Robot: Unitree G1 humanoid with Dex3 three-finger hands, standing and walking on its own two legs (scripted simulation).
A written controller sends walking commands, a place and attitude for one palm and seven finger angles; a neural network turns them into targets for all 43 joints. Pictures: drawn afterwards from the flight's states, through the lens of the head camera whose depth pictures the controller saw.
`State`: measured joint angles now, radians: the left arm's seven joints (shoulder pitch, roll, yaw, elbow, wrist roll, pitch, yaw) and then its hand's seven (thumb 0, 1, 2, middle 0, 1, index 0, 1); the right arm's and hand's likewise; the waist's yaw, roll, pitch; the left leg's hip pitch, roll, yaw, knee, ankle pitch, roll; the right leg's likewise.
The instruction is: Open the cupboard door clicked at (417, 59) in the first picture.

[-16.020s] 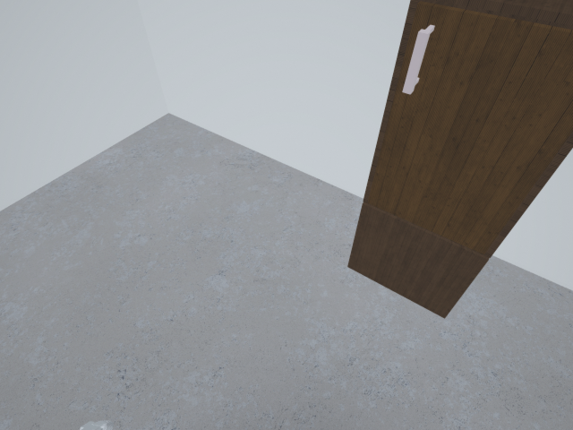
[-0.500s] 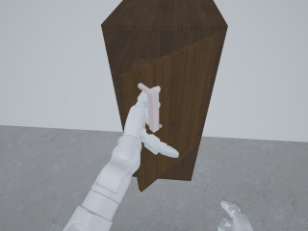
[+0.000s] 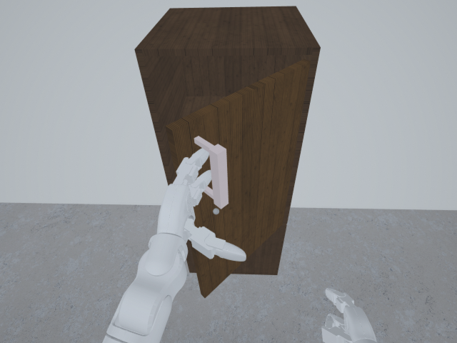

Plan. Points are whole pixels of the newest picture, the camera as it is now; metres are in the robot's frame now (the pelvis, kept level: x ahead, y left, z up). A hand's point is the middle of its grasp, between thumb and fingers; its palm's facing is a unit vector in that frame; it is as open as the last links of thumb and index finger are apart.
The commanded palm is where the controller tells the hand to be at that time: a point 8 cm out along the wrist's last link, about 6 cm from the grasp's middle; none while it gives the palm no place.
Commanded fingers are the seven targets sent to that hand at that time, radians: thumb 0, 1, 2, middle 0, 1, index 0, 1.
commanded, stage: slide the hand sideways off the handle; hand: left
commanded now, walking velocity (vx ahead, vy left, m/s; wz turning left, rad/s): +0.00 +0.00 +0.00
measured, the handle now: (211, 173) +0.36 +0.06 +0.15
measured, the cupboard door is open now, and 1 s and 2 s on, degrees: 47 47 47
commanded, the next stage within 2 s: draw the hand back to the body in 0.52 s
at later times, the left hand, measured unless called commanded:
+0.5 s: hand (174, 240) +0.22 +0.10 +0.14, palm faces +0.00 -1.00 -0.02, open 16.3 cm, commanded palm +0.19 +0.15 +0.15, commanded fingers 0.00 -0.50 0.30 -0.15 -0.30 -0.15 -0.30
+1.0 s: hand (136, 244) +0.21 +0.15 +0.15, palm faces +0.04 -1.00 -0.04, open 16.3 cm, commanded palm +0.18 +0.20 +0.15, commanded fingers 0.00 -0.50 0.30 -0.15 -0.30 -0.15 -0.30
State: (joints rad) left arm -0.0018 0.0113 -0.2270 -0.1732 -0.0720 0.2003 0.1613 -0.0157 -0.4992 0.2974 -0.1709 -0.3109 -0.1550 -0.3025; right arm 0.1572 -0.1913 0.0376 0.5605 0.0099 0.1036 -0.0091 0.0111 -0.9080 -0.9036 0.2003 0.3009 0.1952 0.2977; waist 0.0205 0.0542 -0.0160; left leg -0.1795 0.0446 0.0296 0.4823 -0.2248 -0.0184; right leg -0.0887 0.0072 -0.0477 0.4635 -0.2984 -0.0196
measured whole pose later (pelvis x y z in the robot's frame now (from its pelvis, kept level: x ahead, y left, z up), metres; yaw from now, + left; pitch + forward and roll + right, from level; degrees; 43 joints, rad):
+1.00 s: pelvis +0.00 +0.00 +0.00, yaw +1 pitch -4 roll -1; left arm 0.34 0.20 0.09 -0.45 -0.24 0.18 -0.11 -0.02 -0.50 0.30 -0.15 -0.30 -0.15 -0.30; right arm 0.21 -0.23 0.06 0.56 0.03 -0.11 -0.07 0.01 -0.91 -0.90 0.20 0.30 0.20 0.30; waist 0.04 0.06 -0.04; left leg -0.21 0.05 0.01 0.53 -0.25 -0.02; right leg -0.10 0.01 -0.07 0.50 -0.33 -0.02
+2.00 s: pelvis +0.03 +0.02 +0.01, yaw -1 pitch -3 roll +0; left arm 0.44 0.33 0.32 -0.37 -0.06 -0.08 0.12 0.01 0.83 0.87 -0.21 -0.30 -0.21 -0.30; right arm 0.18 -0.22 0.01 0.63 -0.01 -0.08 -0.08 0.01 -0.91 -0.90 0.20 0.30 0.20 0.30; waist 0.07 0.05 0.02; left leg -0.13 0.02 0.05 0.42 -0.23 0.00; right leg -0.02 -0.01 -0.03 0.35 -0.27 0.01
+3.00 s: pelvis -0.08 +0.04 -0.01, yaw +1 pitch -1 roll -3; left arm 0.54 0.42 0.44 -0.52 -0.03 -0.21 0.15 0.01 0.89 0.90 -0.22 -0.30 -0.21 -0.30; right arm 0.23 -0.21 0.00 0.54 0.01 -0.07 -0.09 0.01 -0.91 -0.90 0.20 0.30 0.20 0.30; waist -0.01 0.03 0.06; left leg -0.44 0.03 0.03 0.60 -0.15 0.04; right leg -0.34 0.03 0.01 0.59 -0.26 0.02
